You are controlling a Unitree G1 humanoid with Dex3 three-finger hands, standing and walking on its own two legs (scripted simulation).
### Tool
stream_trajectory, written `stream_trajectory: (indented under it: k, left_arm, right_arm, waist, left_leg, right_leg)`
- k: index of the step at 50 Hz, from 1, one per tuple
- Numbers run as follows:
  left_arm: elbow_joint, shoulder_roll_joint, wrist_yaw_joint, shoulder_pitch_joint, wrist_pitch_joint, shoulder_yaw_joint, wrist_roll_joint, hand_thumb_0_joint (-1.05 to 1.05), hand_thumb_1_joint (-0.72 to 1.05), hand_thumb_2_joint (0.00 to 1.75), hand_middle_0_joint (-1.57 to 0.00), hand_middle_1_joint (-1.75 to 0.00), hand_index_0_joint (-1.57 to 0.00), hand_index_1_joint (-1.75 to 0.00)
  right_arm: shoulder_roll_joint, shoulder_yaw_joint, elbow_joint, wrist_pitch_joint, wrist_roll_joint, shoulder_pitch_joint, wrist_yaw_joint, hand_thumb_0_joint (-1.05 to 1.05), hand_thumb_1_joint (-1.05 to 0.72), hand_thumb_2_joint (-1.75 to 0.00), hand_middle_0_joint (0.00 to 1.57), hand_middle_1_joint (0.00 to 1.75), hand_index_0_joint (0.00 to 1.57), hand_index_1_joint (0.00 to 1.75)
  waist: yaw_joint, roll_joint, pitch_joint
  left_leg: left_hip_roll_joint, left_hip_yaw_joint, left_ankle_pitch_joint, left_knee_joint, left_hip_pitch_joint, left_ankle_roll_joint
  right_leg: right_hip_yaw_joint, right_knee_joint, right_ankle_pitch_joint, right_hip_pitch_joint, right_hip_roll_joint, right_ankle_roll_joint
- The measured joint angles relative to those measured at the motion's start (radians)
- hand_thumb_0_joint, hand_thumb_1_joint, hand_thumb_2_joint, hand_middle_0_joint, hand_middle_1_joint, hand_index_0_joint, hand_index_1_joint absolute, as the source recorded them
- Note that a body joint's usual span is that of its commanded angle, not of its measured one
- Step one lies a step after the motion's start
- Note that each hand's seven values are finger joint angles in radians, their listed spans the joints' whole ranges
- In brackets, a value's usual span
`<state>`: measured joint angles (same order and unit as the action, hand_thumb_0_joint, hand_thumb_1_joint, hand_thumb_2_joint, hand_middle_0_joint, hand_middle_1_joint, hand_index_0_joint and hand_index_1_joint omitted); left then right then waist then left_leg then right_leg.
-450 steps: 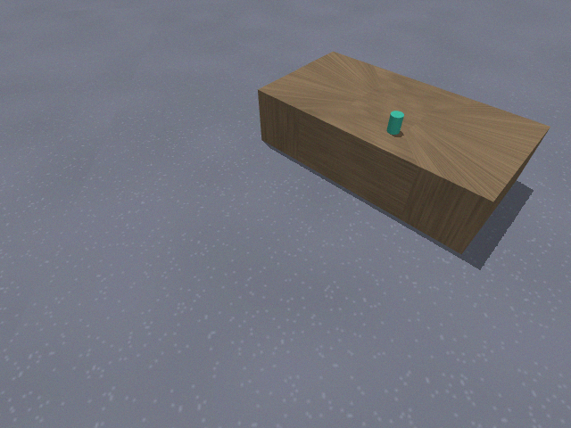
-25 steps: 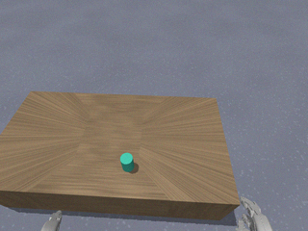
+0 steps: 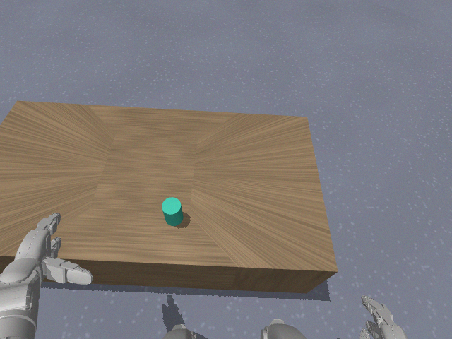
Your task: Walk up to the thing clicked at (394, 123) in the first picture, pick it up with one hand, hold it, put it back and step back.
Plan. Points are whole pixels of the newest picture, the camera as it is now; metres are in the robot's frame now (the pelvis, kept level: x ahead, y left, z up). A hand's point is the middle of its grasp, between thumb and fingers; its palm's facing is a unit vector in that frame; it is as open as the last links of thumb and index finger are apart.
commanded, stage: go down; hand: left
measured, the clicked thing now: (172, 212) +0.52 +0.15 -0.34
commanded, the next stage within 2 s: approach in 1.42 s
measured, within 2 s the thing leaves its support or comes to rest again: neither
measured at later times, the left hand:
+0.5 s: hand (67, 204) +0.39 +0.32 -0.05, palm faces +0.07 -0.99 -0.12, open 17.5 cm
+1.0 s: hand (65, 185) +0.44 +0.34 -0.04, palm faces +0.07 -0.99 -0.08, open 17.3 cm
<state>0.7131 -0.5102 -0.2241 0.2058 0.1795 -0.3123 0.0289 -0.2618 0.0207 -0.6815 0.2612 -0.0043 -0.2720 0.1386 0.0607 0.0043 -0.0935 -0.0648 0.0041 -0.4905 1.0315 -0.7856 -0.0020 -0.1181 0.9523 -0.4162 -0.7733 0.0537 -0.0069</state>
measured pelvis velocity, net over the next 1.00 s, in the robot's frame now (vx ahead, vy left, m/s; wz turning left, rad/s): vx -0.03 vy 0.02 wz -0.05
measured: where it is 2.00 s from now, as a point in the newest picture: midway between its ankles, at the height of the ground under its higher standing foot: outside the picture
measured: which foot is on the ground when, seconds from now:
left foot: down 0.00-1.00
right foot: down 0.00-1.00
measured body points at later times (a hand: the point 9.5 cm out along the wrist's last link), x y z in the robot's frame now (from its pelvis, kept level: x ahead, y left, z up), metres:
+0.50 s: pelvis -0.02 +0.01 -0.03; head +0.12 +0.04 +0.39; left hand +0.39 +0.38 -0.03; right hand +0.02 -0.27 -0.13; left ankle +0.01 +0.11 -0.68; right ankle +0.03 -0.13 -0.68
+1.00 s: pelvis -0.03 +0.02 -0.06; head +0.14 +0.06 +0.36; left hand +0.43 +0.39 -0.03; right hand +0.01 -0.26 -0.15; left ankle +0.01 +0.11 -0.68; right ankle +0.03 -0.13 -0.68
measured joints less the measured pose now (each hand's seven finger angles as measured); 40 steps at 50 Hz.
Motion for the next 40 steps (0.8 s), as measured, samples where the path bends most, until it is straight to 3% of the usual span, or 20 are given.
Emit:
stream_trajectory:
  k: [7, 14, 24, 40]
  left_arm:
    - [0.209, -0.064, -0.12, 0.154, -0.194, -0.09, 0.002, -0.01, -0.59, 0.02, -0.09, -0.02, -0.07, -0.03]
    - [0.338, -0.12, -0.169, 0.27, -0.315, -0.168, -0.005, -0.01, -0.59, 0.03, -0.09, -0.02, -0.07, -0.04]
    - [0.466, -0.22, -0.217, 0.404, -0.398, -0.214, -0.001, -0.01, -0.54, 0.05, -0.07, -0.01, -0.05, -0.03]
    - [0.515, -0.286, -0.265, 0.521, -0.445, -0.251, 0.008, -0.01, -0.46, 0.07, -0.06, 0.0, -0.03, -0.01]
  right_arm:
    - [-0.029, -0.016, -0.007, -0.029, 0.009, -0.059, -0.037, 0.01, -0.89, -0.89, 0.21, 0.3, 0.2, 0.3]
    - [-0.027, 0.001, -0.014, -0.073, 0.019, -0.081, -0.052, 0.01, -0.89, -0.89, 0.21, 0.3, 0.2, 0.3]
    - [-0.036, 0.03, 0.001, -0.087, 0.029, -0.078, -0.06, 0.01, -0.87, -0.89, 0.21, 0.3, 0.2, 0.3]
    - [-0.04, 0.062, 0.01, -0.105, 0.043, -0.053, -0.074, 0.0, -0.87, -0.89, 0.21, 0.3, 0.2, 0.3]
  waist:
    - [0.014, 0.001, 0.003]
    - [0.033, 0.012, 0.02]
    - [0.063, 0.02, 0.01]
    - [0.078, 0.011, 0.0]
  left_leg:
    - [-0.005, 0.018, -0.016, 0.068, -0.106, -0.004]
    - [-0.007, 0.025, -0.016, 0.106, -0.173, -0.009]
    - [-0.013, 0.016, -0.022, 0.157, -0.264, -0.015]
    - [-0.016, 0.005, -0.052, 0.245, -0.383, -0.026]
  right_leg:
    - [0.022, 0.073, -0.01, -0.119, -0.001, -0.001]
    - [0.032, 0.112, -0.007, -0.19, -0.001, -0.003]
    - [0.028, 0.145, -0.002, -0.271, -0.005, -0.005]
    - [0.023, 0.209, -0.019, -0.378, -0.005, -0.013]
